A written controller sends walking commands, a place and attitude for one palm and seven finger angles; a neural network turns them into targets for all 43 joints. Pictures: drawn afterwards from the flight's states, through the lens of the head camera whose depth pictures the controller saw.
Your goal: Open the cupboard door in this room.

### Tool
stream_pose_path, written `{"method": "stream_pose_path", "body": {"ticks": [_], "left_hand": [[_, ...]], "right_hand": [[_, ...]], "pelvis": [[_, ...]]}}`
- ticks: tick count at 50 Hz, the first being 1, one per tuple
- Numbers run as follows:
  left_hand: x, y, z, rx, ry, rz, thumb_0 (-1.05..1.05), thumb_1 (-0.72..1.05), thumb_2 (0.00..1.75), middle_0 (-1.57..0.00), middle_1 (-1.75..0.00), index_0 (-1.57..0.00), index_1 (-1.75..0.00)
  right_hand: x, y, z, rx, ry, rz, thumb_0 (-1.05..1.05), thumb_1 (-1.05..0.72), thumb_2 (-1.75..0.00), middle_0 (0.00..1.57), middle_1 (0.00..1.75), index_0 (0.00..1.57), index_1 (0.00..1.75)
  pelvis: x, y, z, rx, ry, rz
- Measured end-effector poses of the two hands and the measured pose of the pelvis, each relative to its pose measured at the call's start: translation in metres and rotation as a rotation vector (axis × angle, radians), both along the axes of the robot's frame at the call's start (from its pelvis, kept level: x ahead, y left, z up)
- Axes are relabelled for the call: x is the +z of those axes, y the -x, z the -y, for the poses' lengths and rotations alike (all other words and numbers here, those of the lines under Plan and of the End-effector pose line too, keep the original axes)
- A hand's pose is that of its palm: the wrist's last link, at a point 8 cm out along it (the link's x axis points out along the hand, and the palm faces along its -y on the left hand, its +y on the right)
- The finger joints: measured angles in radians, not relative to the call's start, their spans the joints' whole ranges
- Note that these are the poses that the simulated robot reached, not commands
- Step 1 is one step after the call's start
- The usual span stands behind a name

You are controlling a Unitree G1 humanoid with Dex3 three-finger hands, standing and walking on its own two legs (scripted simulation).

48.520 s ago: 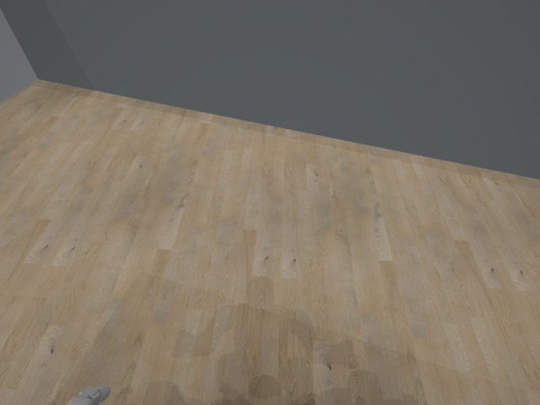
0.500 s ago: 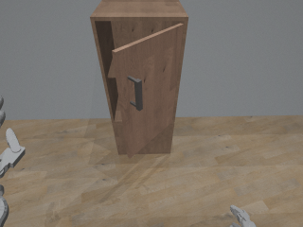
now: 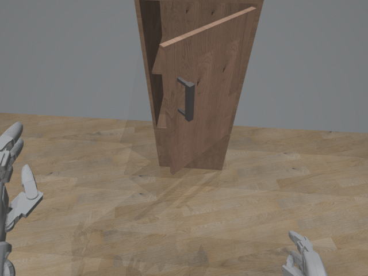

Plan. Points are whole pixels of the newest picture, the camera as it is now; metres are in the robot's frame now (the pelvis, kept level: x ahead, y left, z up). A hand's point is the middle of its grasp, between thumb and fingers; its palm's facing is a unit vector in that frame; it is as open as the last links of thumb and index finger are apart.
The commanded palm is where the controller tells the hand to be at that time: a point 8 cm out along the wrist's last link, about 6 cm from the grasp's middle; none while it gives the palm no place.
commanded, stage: stop stepping back and stand still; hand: left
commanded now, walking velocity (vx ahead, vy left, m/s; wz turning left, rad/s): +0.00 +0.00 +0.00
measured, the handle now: (185, 99) +0.58 +0.04 +0.04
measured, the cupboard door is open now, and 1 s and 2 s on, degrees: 46 46 46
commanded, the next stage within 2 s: let the arm hang, fingers relaxed in 0.72 s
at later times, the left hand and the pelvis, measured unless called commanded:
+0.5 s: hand (1, 204) +0.18 +0.29 +0.16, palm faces +0.40 -0.80 -0.44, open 7.4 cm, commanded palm +0.12 +0.33 +0.18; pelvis -0.02 +0.03 +0.01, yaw -1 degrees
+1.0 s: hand out of the picture +0.12 +0.26 -0.08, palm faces +0.02 -0.92 -0.40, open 7.4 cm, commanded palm none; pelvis -0.04 +0.03 +0.00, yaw +0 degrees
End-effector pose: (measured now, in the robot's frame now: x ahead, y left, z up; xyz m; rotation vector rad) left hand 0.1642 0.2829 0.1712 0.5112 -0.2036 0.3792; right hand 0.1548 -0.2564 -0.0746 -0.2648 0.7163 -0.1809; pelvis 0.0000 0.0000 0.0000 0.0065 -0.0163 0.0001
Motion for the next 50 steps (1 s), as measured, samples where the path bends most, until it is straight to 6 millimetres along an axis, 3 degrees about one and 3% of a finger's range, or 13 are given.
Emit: {"method": "stream_pose_path", "body": {"ticks": [8, 14, 20, 26, 31, 41, 43, 46, 50], "left_hand": [[0.033, 0.001, -0.025, -0.037, -0.135, 0.079, 0.01, 0.88, 0.90, -0.21, -0.30, -0.22, -0.30], [0.013, 0.007, -0.042, 0.018, -0.051, -0.006, 0.01, 0.89, 0.90, -0.21, -0.30, -0.21, -0.30], [-0.009, 0.015, -0.045, 0.030, 0.033, -0.072, 0.01, 0.89, 0.90, -0.21, -0.30, -0.21, -0.30], [0.009, 0.021, -0.044, 0.000, -0.012, -0.005, 0.02, 0.89, 0.90, -0.21, -0.30, -0.21, -0.30], [0.014, 0.025, -0.050, 0.003, -0.044, -0.003, 0.01, 0.89, 0.90, -0.21, -0.30, -0.21, -0.30], [-0.005, 0.030, -0.049, 0.032, 0.001, -0.081, 0.01, 0.89, 0.90, -0.21, -0.30, -0.21, -0.30], [-0.028, 0.024, -0.050, 0.008, 0.003, -0.158, 0.01, 0.89, 0.90, -0.20, -0.30, -0.21, -0.30], [-0.110, 0.019, -0.053, 0.038, 0.114, -0.504, 0.00, 0.90, 0.90, -0.20, -0.30, -0.20, -0.30], [-0.218, 0.058, -0.024, 0.067, 0.274, -0.976, 0.01, 0.90, 0.90, -0.19, -0.30, -0.20, -0.30]], "right_hand": [[0.019, -0.029, -0.050, 0.052, -0.076, 0.110, 0.01, -0.91, -0.90, 0.20, 0.30, 0.20, 0.30], [0.010, -0.016, -0.071, 0.059, -0.118, 0.073, 0.01, -0.91, -0.90, 0.21, 0.30, 0.21, 0.30], [0.002, 0.016, -0.070, 0.047, -0.081, -0.022, 0.01, -0.91, -0.90, 0.21, 0.30, 0.21, 0.30], [0.002, 0.037, -0.061, 0.019, -0.045, -0.054, 0.01, -0.91, -0.90, 0.21, 0.30, 0.21, 0.30], [0.003, 0.042, -0.056, -0.011, -0.047, -0.036, 0.01, -0.91, -0.90, 0.20, 0.30, 0.20, 0.30], [0.003, 0.037, -0.056, -0.001, -0.049, -0.022, 0.01, -0.91, -0.90, 0.20, 0.30, 0.20, 0.30], [-0.006, 0.033, -0.054, 0.055, -0.066, -0.040, 0.01, -0.91, -0.90, 0.20, 0.30, 0.20, 0.30], [-0.030, 0.035, -0.047, 0.087, -0.082, -0.128, 0.01, -0.91, -0.90, 0.20, 0.30, 0.20, 0.30], [-0.049, 0.055, -0.035, 0.042, -0.095, -0.226, 0.01, -0.91, -0.90, 0.20, 0.30, 0.20, 0.30]], "pelvis": [[0.001, 0.000, -0.014, -0.025, 0.010, 0.008], [0.004, 0.006, -0.025, -0.031, 0.019, 0.003], [0.006, 0.014, -0.030, -0.022, 0.020, 0.005], [0.007, 0.021, -0.033, -0.015, 0.023, 0.008], [0.008, 0.024, -0.035, -0.018, 0.026, 0.004], [0.008, 0.027, -0.034, -0.012, 0.025, -0.002], [0.005, 0.029, -0.035, 0.009, 0.026, -0.017], [0.000, 0.033, -0.037, 0.013, 0.017, -0.027], [-0.004, 0.036, -0.033, 0.003, 0.004, -0.022]]}}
